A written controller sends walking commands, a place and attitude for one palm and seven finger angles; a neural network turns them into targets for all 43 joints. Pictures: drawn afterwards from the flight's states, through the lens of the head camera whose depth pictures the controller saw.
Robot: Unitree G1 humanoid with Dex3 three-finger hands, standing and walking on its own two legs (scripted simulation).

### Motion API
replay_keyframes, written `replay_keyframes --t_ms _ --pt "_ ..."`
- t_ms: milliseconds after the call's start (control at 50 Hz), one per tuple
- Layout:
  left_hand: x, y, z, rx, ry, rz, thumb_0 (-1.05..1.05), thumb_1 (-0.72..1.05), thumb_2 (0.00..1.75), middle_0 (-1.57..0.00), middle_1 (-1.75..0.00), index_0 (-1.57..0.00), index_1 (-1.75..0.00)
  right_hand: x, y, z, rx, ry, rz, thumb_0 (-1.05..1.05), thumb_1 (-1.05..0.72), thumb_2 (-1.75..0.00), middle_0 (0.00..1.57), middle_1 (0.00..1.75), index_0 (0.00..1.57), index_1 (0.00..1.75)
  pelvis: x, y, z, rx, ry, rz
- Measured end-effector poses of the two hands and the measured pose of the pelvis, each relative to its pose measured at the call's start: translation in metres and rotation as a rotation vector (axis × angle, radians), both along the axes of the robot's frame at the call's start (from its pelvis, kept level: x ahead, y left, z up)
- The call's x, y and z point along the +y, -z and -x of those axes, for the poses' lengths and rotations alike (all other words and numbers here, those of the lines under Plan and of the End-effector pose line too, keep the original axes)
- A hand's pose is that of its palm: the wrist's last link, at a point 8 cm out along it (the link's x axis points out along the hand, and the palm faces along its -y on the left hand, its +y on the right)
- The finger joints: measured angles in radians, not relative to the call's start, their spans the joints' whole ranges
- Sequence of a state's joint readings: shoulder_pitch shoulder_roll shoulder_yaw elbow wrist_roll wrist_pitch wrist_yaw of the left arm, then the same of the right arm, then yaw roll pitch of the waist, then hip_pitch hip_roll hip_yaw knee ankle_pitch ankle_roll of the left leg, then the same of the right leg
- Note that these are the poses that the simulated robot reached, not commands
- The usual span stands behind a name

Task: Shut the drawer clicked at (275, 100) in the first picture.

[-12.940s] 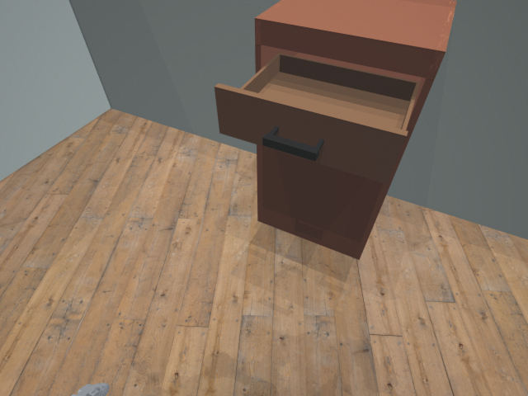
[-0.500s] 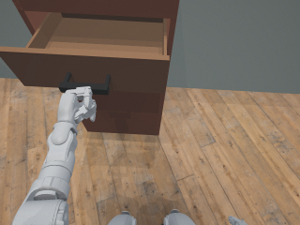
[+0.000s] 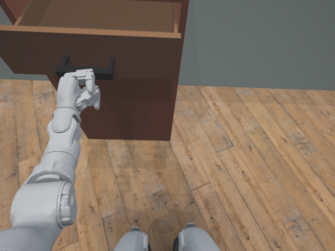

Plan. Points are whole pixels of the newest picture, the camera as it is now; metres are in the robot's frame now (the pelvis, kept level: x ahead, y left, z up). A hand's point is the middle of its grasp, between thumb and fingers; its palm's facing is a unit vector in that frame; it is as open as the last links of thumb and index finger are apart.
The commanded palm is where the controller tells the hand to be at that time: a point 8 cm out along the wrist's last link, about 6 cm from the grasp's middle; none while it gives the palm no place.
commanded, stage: push the drawer shut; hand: left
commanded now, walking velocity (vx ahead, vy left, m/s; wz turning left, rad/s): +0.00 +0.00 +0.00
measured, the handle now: (87, 66) +0.55 +0.18 +0.08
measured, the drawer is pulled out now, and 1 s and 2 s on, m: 0.14 0.02 0.00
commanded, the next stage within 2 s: pull the fist back off the drawer in 1.56 s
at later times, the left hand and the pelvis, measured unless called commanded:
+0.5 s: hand (99, 74) +0.53 +0.15 +0.07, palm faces -0.02 -1.00 -0.02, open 3.4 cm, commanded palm +0.53 +0.20 +0.07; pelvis +0.01 +0.00 +0.00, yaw -2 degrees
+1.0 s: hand (103, 57) +0.59 +0.15 +0.07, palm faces +0.00 -1.00 -0.01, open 3.4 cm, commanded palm +0.59 +0.18 +0.07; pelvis +0.01 +0.01 -0.01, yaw -2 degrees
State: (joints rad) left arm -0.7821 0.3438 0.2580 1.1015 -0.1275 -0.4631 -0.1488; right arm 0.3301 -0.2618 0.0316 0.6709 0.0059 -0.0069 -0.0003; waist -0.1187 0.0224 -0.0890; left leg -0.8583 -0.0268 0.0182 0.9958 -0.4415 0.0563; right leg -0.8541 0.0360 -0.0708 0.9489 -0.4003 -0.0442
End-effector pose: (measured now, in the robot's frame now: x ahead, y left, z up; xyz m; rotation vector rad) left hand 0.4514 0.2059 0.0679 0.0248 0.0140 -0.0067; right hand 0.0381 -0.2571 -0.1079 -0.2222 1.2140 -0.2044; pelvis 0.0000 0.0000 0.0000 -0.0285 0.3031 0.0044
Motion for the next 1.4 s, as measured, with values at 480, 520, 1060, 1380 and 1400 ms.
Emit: replay_keyframes --t_ms 480,520,1060,1380,1400 --pt "0.002 -0.002 -0.059 0.027 0.009 0.005 0.06 0.86 0.93 -1.40 -1.60 -1.40 -1.60 -0.002 -0.006 0.050 0.166 0.081 0.022 0.01 -0.90 -0.90 0.20 0.30 0.20 0.30 -0.001 0.004 -0.010 0.072 0.021 0.015" --pt "0.003 -0.003 -0.064 0.028 0.010 0.005 0.06 0.85 0.93 -1.40 -1.60 -1.40 -1.60 -0.002 -0.007 0.051 0.172 0.083 0.025 0.01 -0.90 -0.90 0.20 0.30 0.20 0.30 -0.001 0.004 -0.010 0.078 0.020 0.017" --pt "-0.003 -0.004 -0.128 0.045 -0.003 0.011 0.06 0.86 0.93 -1.41 -1.60 -1.40 -1.60 0.022 -0.013 0.092 0.335 0.121 0.033 0.00 -0.90 -0.90 0.20 0.30 0.20 0.30 0.012 0.014 -0.015 0.168 0.009 0.051" --pt "0.004 -0.007 -0.148 0.065 0.008 -0.005 0.08 0.75 0.95 -1.40 -1.60 -1.40 -1.60 0.032 -0.021 0.120 0.416 0.145 0.034 0.00 -0.90 -0.90 0.20 0.30 0.20 0.30 0.012 0.020 -0.012 0.204 0.001 0.069" --pt "0.005 -0.008 -0.148 0.065 0.008 -0.006 0.09 0.75 0.95 -1.40 -1.60 -1.40 -1.60 0.032 -0.021 0.121 0.416 0.144 0.035 0.00 -0.90 -0.90 0.20 0.30 0.20 0.30 0.011 0.020 -0.011 0.205 -0.001 0.071"
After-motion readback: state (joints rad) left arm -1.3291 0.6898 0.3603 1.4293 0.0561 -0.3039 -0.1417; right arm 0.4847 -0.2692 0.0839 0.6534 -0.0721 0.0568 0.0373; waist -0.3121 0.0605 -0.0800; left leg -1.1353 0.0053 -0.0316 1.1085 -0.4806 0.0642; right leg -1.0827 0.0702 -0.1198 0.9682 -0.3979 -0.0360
